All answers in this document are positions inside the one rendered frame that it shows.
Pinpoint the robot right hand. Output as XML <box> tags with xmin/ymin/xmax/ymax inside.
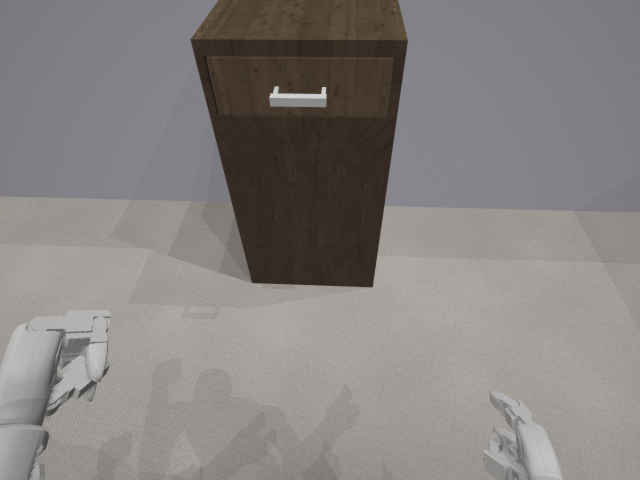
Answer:
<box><xmin>483</xmin><ymin>391</ymin><xmax>565</xmax><ymax>480</ymax></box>

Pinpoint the robot left hand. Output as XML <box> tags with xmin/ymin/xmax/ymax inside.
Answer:
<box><xmin>0</xmin><ymin>310</ymin><xmax>111</xmax><ymax>426</ymax></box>

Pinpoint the drawer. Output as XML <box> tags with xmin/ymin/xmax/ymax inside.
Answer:
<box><xmin>206</xmin><ymin>56</ymin><xmax>394</xmax><ymax>117</ymax></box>

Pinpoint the cabinet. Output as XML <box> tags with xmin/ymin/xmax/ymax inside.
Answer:
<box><xmin>190</xmin><ymin>0</ymin><xmax>408</xmax><ymax>287</ymax></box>

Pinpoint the left robot forearm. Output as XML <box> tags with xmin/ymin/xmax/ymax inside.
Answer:
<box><xmin>0</xmin><ymin>424</ymin><xmax>49</xmax><ymax>480</ymax></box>

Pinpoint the handle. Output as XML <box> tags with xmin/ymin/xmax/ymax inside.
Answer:
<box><xmin>269</xmin><ymin>86</ymin><xmax>327</xmax><ymax>107</ymax></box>

